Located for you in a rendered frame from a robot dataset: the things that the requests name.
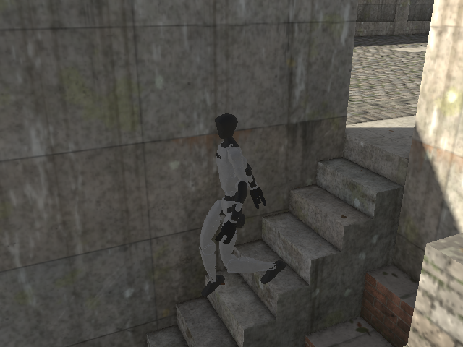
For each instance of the robot left upper arm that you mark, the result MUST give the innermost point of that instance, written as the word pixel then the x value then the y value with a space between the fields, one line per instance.
pixel 235 158

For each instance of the right robot forearm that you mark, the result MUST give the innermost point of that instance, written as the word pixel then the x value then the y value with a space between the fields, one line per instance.
pixel 251 180

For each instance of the left robot shin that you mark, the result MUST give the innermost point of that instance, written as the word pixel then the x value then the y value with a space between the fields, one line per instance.
pixel 248 265

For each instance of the robot right thigh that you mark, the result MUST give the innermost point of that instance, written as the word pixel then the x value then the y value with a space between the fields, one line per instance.
pixel 210 226

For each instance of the robot left hand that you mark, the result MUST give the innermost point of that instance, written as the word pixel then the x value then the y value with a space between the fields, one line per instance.
pixel 227 229

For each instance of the robot right hand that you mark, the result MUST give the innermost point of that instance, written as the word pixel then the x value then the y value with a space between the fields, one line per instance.
pixel 255 197

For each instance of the left robot forearm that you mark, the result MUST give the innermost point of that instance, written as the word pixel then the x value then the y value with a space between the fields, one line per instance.
pixel 239 199

